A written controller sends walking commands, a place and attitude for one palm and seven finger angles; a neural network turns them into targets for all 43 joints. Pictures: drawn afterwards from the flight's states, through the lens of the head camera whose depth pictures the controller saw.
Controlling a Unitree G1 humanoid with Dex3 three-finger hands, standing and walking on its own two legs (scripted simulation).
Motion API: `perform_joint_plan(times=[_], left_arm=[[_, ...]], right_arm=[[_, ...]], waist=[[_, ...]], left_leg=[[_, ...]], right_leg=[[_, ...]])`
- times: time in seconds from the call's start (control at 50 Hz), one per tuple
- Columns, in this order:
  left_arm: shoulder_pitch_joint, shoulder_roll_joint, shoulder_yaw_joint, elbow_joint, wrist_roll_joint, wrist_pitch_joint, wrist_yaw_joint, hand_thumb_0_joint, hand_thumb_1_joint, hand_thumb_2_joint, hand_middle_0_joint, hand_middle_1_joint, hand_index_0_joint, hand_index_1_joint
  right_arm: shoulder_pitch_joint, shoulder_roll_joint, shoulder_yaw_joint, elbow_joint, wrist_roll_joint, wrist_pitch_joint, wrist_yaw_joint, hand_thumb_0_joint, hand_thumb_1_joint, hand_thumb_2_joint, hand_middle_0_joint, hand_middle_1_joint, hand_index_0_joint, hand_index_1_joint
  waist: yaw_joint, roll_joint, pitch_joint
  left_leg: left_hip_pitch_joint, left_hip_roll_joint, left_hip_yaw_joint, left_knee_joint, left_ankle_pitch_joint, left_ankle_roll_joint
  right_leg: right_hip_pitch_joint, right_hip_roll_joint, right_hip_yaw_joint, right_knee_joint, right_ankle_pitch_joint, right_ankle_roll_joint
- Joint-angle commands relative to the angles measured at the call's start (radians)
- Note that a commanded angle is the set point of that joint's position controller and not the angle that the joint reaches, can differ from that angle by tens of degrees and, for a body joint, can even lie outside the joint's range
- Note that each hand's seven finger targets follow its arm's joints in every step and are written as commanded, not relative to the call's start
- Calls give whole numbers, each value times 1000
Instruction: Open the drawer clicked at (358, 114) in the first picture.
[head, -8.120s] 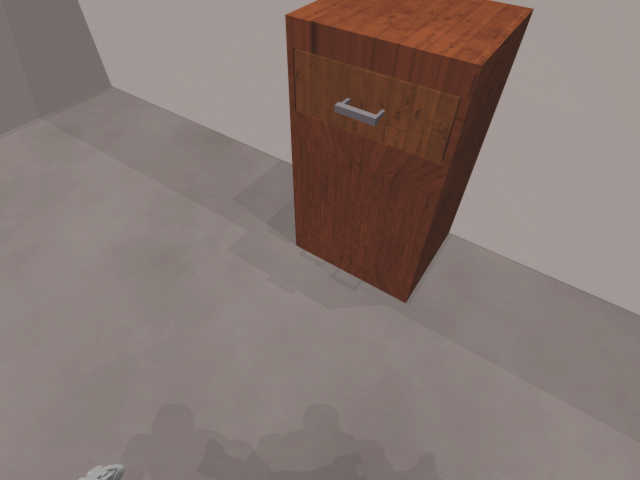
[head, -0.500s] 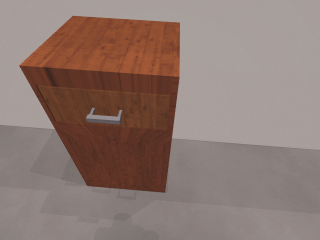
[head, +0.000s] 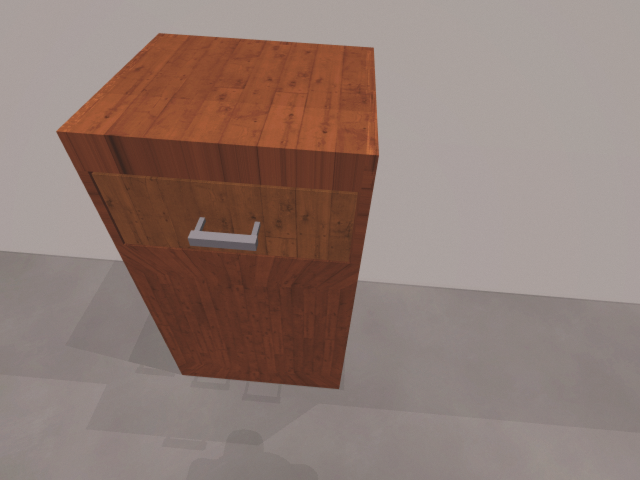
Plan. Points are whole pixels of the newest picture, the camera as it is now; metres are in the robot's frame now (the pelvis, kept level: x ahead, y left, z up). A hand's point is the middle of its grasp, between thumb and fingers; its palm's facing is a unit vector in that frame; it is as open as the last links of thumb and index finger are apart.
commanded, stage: look again from close up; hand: left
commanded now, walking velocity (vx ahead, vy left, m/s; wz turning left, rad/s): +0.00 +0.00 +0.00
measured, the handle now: (226, 232) +0.53 +0.20 -0.04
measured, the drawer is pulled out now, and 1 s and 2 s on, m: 0.00 0.00 0.00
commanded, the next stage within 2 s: raise the hand with hooked fingers in 0.02 s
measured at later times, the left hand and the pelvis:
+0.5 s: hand (154, 453) +0.17 +0.22 -0.06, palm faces -0.07 -0.19 -0.98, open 8.4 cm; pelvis -0.02 -0.01 -0.04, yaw +1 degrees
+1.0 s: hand (147, 386) +0.23 +0.23 -0.01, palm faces -0.04 -0.10 -0.99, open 11.3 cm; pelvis +0.02 -0.02 -0.03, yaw +3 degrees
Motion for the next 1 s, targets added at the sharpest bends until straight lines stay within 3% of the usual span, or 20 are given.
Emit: perform_joint_plan(times=[0.0, 0.08, 0.1, 0.12, 0.14, 0.16, 0.18, 0.2, 0.26, 0.28, 0.3, 0.36, 0.4, 0.48, 0.54, 0.62, 0.68, 0.78, 0.86, 0.98], left_arm=[[85, 72, 8, -20, 1, -9, -1, 0, 900, 900, -200, -300, -200, -300], [90, 70, 8, -16, 2, -8, -1, 0, 900, 900, -200, -300, -200, -300], [95, 105, -1, 14, 16, -12, 37, 0, 900, 900, -200, -300, -200, -300], [-717, 442, 39, -1538, 167, -170, 58, 0, 877, 890, -202, -315, -202, -315], [-176, 350, 34, -1253, 198, -96, 129, 0, 853, 880, -203, -330, -203, -330], [93, 156, -68, -1151, 180, 54, 175, 0, 830, 870, -205, -345, -205, -345], [109, 29, -177, -1110, 226, 76, 174, 0, 807, 860, -207, -360, -207, -360], [-4, 126, -139, -1178, 304, 60, 206, 0, 783, 850, -208, -375, -208, -375], [52, 293, 4, -994, 626, 31, 290, 0, 713, 820, -213, -420, -213, -420], [74, 259, -21, -922, 736, 11, 311, 0, 690, 810, -215, -435, -215, -435], [171, 179, -81, -862, 816, -5, 326, 0, 667, 800, -217, -450, -217, -450], [271, 210, -29, -880, 982, -58, 358, 0, 597, 770, -222, -495, -222, -495], [209, 249, -9, -973, 1028, -76, 369, 0, 550, 750, -225, -525, -225, -525], [1, 388, 96, -1199, 1084, -120, 415, 0, 457, 710, -232, -585, -232, -585], [-123, 421, 128, -1310, 1077, -182, 448, 0, 387, 680, -237, -630, -237, -630], [-154, 440, 148, -1314, 1054, -229, 467, 0, 293, 640, -243, -690, -243, -690], [-91, 409, 126, -1267, 1022, -175, 443, 0, 223, 610, -248, -735, -248, -735], [7, 402, 92, -1238, 967, -61, 334, 0, 107, 560, -257, -810, -257, -810], [-23, 465, 148, -1248, 959, -72, 294, 0, 13, 520, -263, -870, -263, -870], [-66, 485, 195, -1287, 960, -146, 320, 0, -127, 460, -273, -960, -273, -960]], right_arm=[[42, -103, -18, -35, 0, -21, -3, 0, -900, -900, 200, 300, 200, 300], [35, -107, -19, -28, 0, -20, -3, 0, -900, -900, 200, 300, 200, 300], [-33, -141, -25, -88, 14, -22, -2, 0, -900, -900, 200, 300, 200, 300], [-50, -263, -27, -439, 68, -159, -28, 0, -900, -900, 200, 300, 200, 300], [-121, -199, -18, -386, 57, -268, -69, 0, -900, -900, 200, 300, 200, 300], [-128, -153, -36, -381, 74, -299, -72, 0, -900, -900, 200, 300, 200, 300], [-105, -143, -27, -371, 77, -317, -76, 0, -900, -900, 200, 300, 200, 300], [-133, -186, -38, -417, 57, -325, -73, 0, -900, -900, 200, 300, 200, 300], [-145, -221, -63, -506, 9, -252, -58, 0, -900, -900, 200, 300, 200, 300], [-155, -210, -70, -527, -13, -214, -52, 0, -900, -900, 200, 300, 200, 300], [-182, -200, -75, -565, -22, -186, -40, 0, -900, -900, 200, 300, 200, 300], [-235, -194, -86, -625, -21, -85, 8, 0, -900, -900, 200, 300, 200, 300], [-271, -189, -80, -666, -20, -36, 22, 0, -900, -900, 200, 300, 200, 300], [-279, -177, -81, -704, -55, 22, 18, 0, -900, -900, 200, 300, 200, 300], [-272, -164, -81, -707, -74, 42, 16, 0, -900, -900, 200, 300, 200, 300], [-267, -167, -76, -690, -85, 52, 15, 0, -900, -900, 200, 300, 200, 300], [-272, -172, -72, -685, -73, 70, 19, 0, -900, -900, 200, 300, 200, 300], [-281, -167, -52, -694, -40, 97, 6, 0, -900, -900, 200, 300, 200, 300], [-284, -169, -38, -675, -41, 88, -11, 0, -900, -900, 200, 300, 200, 300], [-242, -162, -63, -644, -50, 82, -3, 0, -900, -900, 200, 300, 200, 300]], waist=[[12, 10, 62], [10, 17, 67], [26, 11, 141], [-74, 326, -388], [47, 385, -352], [16, 279, -211], [-10, 214, -79], [-29, 165, 6], [4, -60, -29], [25, -182, -46], [53, -228, -5], [139, -187, -106], [146, -140, -149], [112, 5, -265], [71, 81, -355], [38, 89, -329], [42, 88, -352], [68, -40, -345], [78, -59, -288], [82, 27, -348]], left_leg=[[-35, 112, -138, -167, 70, 0], [-23, 113, -140, -187, 44, -1], [-61, 131, -99, -25, 179, -31], [255, 24, -151, -123, 252, -24], [306, 102, -211, -155, 264, -76], [119, 97, -226, -223, 56, -105], [41, 69, -183, -184, -32, -64], [-51, 48, -192, -135, -128, -42], [-216, -5, -169, -1, -222, -29], [-261, -17, -136, 48, -189, -32], [-309, -28, -117, 80, -202, -33], [-325, -41, -105, 133, -96, -35], [-336, -40, -107, 151, -75, -32], [-267, -49, -114, 243, -24, -14], [-195, -49, -135, 344, 20, -12], [-224, -55, -147, 411, -7, -6], [-232, -52, -146, 382, 44, -3], [-248, -46, -123, 284, 97, -1], [-244, -45, -118, 229, 108, -1], [-157, -49, -110, 202, 206, -5]], right_leg=[[-4, -51, 62, -83, 107, -51], [-7, -52, 61, -95, 104, -48], [-83, -82, 105, -107, 209, -47], [-29, 53, 56, 44, 208, -80], [-167, 38, -4, 162, -18, -83], [-262, 55, -20, 220, -139, -58], [-278, 59, 2, 187, -84, -56], [-295, 63, 9, 125, -77, -60], [-360, 92, 87, 82, -240, -79], [-398, 100, 93, 92, -307, -81], [-448, 100, 116, 90, -370, -85], [-397, 95, 191, 125, -247, -118], [-393, 84, 185, 161, -193, -119], [-431, 81, 218, 210, -92, -109], [-528, 81, 239, 266, -55, -110], [-594, 84, 243, 275, -71, -107], [-519, 94, 198, 287, 32, -98], [-302, 88, 180, 232, 190, -77], [-235, 80, 190, 192, 246, -74], [-189, 71, 167, 183, 328, -73]])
